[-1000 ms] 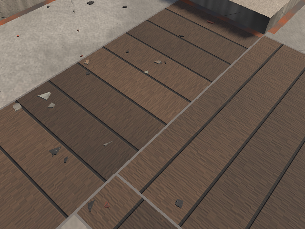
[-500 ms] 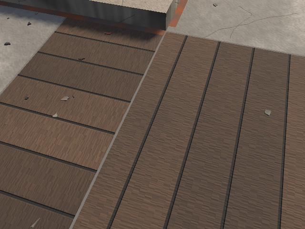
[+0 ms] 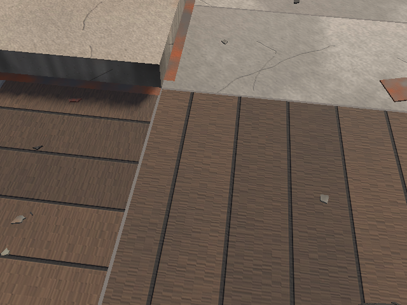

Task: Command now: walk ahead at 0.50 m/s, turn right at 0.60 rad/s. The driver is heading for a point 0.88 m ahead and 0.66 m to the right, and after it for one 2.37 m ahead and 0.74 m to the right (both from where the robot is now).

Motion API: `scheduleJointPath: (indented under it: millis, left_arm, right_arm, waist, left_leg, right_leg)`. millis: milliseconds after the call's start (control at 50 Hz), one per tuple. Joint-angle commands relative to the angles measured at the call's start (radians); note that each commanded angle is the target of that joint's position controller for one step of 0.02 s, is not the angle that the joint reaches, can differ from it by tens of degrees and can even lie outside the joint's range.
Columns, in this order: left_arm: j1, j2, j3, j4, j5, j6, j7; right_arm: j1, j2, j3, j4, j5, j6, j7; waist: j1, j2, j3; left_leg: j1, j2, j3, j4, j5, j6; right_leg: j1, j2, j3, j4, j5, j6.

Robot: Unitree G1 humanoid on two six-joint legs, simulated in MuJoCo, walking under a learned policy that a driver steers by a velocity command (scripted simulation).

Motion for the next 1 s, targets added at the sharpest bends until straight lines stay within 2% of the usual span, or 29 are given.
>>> scheduleJointPath:
  millis: [20,60,100,140,200,260,340,380,400,420,440,460,480,500,520,540,560,580,620,660,720,800,860,880,920,940,960,980,1000]
  left_arm:
    - [-0.032,0.076,0.012,-0.079,0.016,0.000,-0.017]
    - [-0.036,0.059,0.008,-0.079,0.024,0.022,-0.035]
    - [-0.079,0.045,0.004,-0.100,0.023,0.033,-0.047]
    - [-0.146,0.034,-0.002,-0.126,0.025,0.036,-0.056]
    - [-0.250,0.016,-0.012,-0.163,0.022,0.033,-0.066]
    - [-0.352,-0.008,-0.027,-0.196,0.019,0.026,-0.081]
    - [-0.423,0.006,-0.026,-0.226,0.029,0.029,-0.085]
    - [-0.391,0.022,-0.017,-0.221,0.037,0.030,-0.075]
    - [-0.317,0.036,-0.008,-0.202,0.040,0.025,-0.067]
    - [-0.162,0.055,0.007,-0.152,0.045,0.016,-0.055]
    - [0.010,0.129,0.036,-0.106,0.052,0.013,-0.037]
    - [-0.030,0.248,0.062,-0.126,0.029,0.020,-0.022]
    - [0.023,0.233,0.062,-0.142,0.004,0.027,-0.014]
    - [-0.008,0.202,0.055,-0.112,0.000,0.027,-0.004]
    - [-0.047,0.151,0.042,-0.102,-0.005,0.022,0.000]
    - [-0.091,0.124,0.034,-0.106,-0.006,0.015,0.003]
    - [-0.126,0.099,0.025,-0.111,-0.011,0.009,0.004]
    - [-0.135,0.088,0.019,-0.113,-0.013,-0.001,0.001]
    - [-0.109,0.100,0.024,-0.098,-0.014,-0.014,-0.004]
    - [-0.070,0.115,0.029,-0.085,-0.010,-0.018,-0.006]
    - [-0.003,0.113,0.030,-0.062,-0.012,-0.019,-0.006]
    - [0.072,0.115,0.031,-0.034,-0.010,-0.023,0.001]
    - [0.116,0.107,0.024,-0.011,-0.003,-0.026,0.012]
    - [0.117,0.109,0.023,-0.005,-0.001,-0.027,0.016]
    - [0.079,0.125,0.023,-0.001,0.002,-0.030,0.022]
    - [0.063,0.136,0.024,0.001,0.003,-0.033,0.022]
    - [0.049,0.141,0.023,0.007,0.002,-0.034,0.017]
    - [0.044,0.116,0.014,0.001,0.001,-0.040,0.012]
    - [0.150,0.027,-0.004,-0.022,-0.032,-0.043,0.007]
  right_arm:
    - [0.142,-0.096,-0.037,-0.006,0.006,-0.004,-0.005]
    - [0.164,-0.094,-0.036,0.023,0.015,-0.021,-0.002]
    - [0.191,-0.101,-0.041,0.044,0.024,-0.040,0.007]
    - [0.206,-0.107,-0.045,0.060,0.027,-0.047,0.010]
    - [0.230,-0.106,-0.046,0.084,0.025,-0.044,0.010]
    - [0.244,-0.119,-0.050,0.101,0.025,-0.042,0.009]
    - [0.296,-0.155,-0.060,0.133,0.026,-0.027,-0.001]
    - [0.311,-0.184,-0.065,0.148,0.024,-0.011,-0.007]
    - [0.314,-0.199,-0.067,0.152,0.024,-0.002,-0.010]
    - [0.303,-0.202,-0.065,0.145,0.029,0.007,-0.011]
    - [0.307,-0.176,-0.055,0.115,0.021,0.008,-0.008]
    - [0.334,-0.060,-0.031,0.034,0.019,0.004,0.015]
    - [0.205,-0.147,-0.047,0.012,0.009,0.001,0.014]
    - [0.143,-0.137,-0.044,-0.007,0.025,-0.008,0.018]
    - [0.159,-0.121,-0.035,0.006,0.028,-0.018,0.015]
    - [0.172,-0.119,-0.035,0.018,0.017,-0.012,0.013]
    - [0.207,-0.117,-0.034,0.028,0.002,0.005,0.014]
    - [0.223,-0.115,-0.035,0.034,-0.006,0.022,0.017]
    - [0.204,-0.097,-0.033,0.029,-0.007,0.041,0.024]
    - [0.132,-0.086,-0.031,0.007,-0.005,0.046,0.026]
    - [0.006,-0.087,-0.031,-0.028,-0.003,0.045,0.025]
    - [-0.108,-0.080,-0.023,-0.062,0.003,0.034,0.031]
    - [-0.174,-0.074,-0.016,-0.086,0.009,0.020,0.038]
    - [-0.173,-0.075,-0.016,-0.089,0.010,0.016,0.039]
    - [-0.098,-0.093,-0.023,-0.068,0.009,0.009,0.034]
    - [-0.021,-0.113,-0.033,-0.042,0.010,0.005,0.025]
    - [0.111,-0.131,-0.044,0.001,0.010,-0.003,0.013]
    - [0.259,-0.172,-0.057,0.030,0.000,-0.015,-0.001]
    - [0.366,-0.282,-0.084,0.033,-0.021,-0.015,-0.010]
  waist:
    - [-0.080,0.085,-0.048]
    - [-0.066,0.136,-0.030]
    - [-0.063,0.130,-0.030]
    - [-0.068,0.119,-0.017]
    - [-0.083,0.114,0.005]
    - [-0.102,0.115,0.025]
    - [-0.116,0.113,0.044]
    - [-0.094,0.124,0.008]
    - [-0.059,0.125,-0.042]
    - [0.012,0.092,-0.131]
    - [0.077,-0.013,-0.249]
    - [-0.008,-0.261,-0.320]
    - [0.067,-0.102,-0.339]
    - [0.041,-0.054,-0.200]
    - [-0.007,-0.008,-0.112]
    - [-0.049,0.011,-0.074]
    - [-0.086,-0.001,-0.072]
    - [-0.100,-0.010,-0.080]
    - [-0.104,-0.001,-0.070]
    - [-0.084,-0.001,-0.036]
    - [-0.039,-0.014,0.003]
    - [0.005,-0.025,0.008]
    - [0.032,-0.036,0.017]
    - [0.027,-0.042,0.020]
    - [-0.018,-0.055,0.013]
    - [-0.052,-0.058,-0.018]
    - [-0.117,-0.029,-0.084]
    - [-0.184,0.008,-0.179]
    - [-0.168,0.216,-0.339]
  left_leg:
    - [0.341,0.314,-0.395,-0.345,-0.129,0.122]
    - [0.285,0.274,-0.255,-0.369,0.051,0.112]
    - [0.295,0.279,-0.181,-0.387,0.177,0.123]
    - [0.315,0.284,-0.114,-0.409,0.227,0.131]
    - [0.333,0.262,-0.007,-0.421,0.277,0.123]
    - [0.324,0.245,0.084,-0.420,0.281,0.099]
    - [0.413,0.280,0.137,-0.374,0.387,0.076]
    - [0.470,0.288,0.178,-0.237,0.688,0.063]
    - [0.481,0.287,0.195,-0.099,0.817,0.061]
    - [0.417,0.269,0.222,0.116,0.803,0.044]
    - [0.217,0.244,0.228,0.416,0.505,0.012]
    - [-0.227,0.056,0.177,0.745,-0.377,-0.051]
    - [-0.335,0.032,-0.022,0.823,-0.357,-0.050]
    - [-0.381,0.083,-0.051,0.790,-0.237,-0.038]
    - [-0.324,0.115,-0.047,0.690,-0.173,-0.036]
    - [-0.257,0.135,-0.054,0.625,-0.162,-0.040]
    - [-0.189,0.142,-0.058,0.590,-0.160,-0.052]
    - [-0.150,0.140,-0.056,0.565,-0.163,-0.062]
    - [-0.153,0.131,-0.043,0.510,-0.127,-0.078]
    - [-0.201,0.127,-0.037,0.436,-0.050,-0.088]
    - [-0.280,0.117,-0.047,0.305,0.063,-0.095]
    - [-0.302,0.081,-0.048,0.162,0.151,-0.083]
    - [-0.258,0.053,-0.028,0.067,0.168,-0.053]
    - [-0.222,0.046,-0.029,0.036,0.161,-0.038]
    - [-0.076,0.018,-0.023,-0.028,0.104,-0.001]
    - [0.037,-0.015,-0.008,-0.044,0.051,0.018]
    - [0.198,-0.036,0.009,-0.098,0.054,0.041]
    - [0.426,0.071,-0.093,-0.111,0.015,0.079]
    - [0.709,0.353,-0.530,-0.146,-0.115,0.196]
  right_leg:
    - [-0.368,-0.129,-0.024,0.147,0.093,0.016]
    - [-0.336,-0.145,-0.046,0.126,0.112,0.028]
    - [-0.371,-0.155,-0.052,0.110,0.147,0.032]
    - [-0.433,-0.170,-0.060,0.074,0.205,0.040]
    - [-0.467,-0.179,-0.092,-0.056,0.309,0.052]
    - [-0.397,-0.181,-0.150,-0.251,0.404,0.040]
    - [-0.339,-0.158,-0.219,-0.390,0.313,-0.004]
    - [-0.255,-0.098,-0.256,-0.429,0.202,-0.042]
    - [-0.165,-0.057,-0.265,-0.454,0.161,-0.067]
    - [0.030,-0.017,-0.262,-0.523,0.189,-0.096]
    - [0.293,-0.143,-0.065,-0.569,0.074,-0.142]
    - [0.566,-0.437,0.470,-0.652,0.038,-0.270]
    - [0.568,-0.459,0.616,-0.745,0.135,-0.286]
    - [0.477,-0.428,0.432,-0.743,0.288,-0.269]
    - [0.336,-0.384,0.328,-0.749,0.442,-0.237]
    - [0.238,-0.331,0.254,-0.761,0.526,-0.207]
    - [0.165,-0.294,0.205,-0.778,0.571,-0.197]
    - [0.126,-0.276,0.183,-0.790,0.601,-0.197]
    - [0.084,-0.248,0.162,-0.818,0.587,-0.204]
    - [0.066,-0.234,0.170,-0.850,0.513,-0.198]
    - [0.111,-0.227,0.197,-0.865,0.470,-0.181]
    - [0.206,-0.227,0.206,-0.822,0.557,-0.162]
    - [0.256,-0.244,0.206,-0.789,0.668,-0.144]
    - [0.265,-0.255,0.211,-0.781,0.696,-0.133]
    - [0.250,-0.264,0.202,-0.742,0.800,-0.097]
    - [0.245,-0.253,0.186,-0.666,0.945,-0.079]
    - [0.232,-0.213,0.146,-0.507,1.024,-0.061]
    - [0.109,-0.166,0.113,-0.285,0.864,-0.043]
    - [-0.161,-0.021,0.014,0.081,0.382,0.008]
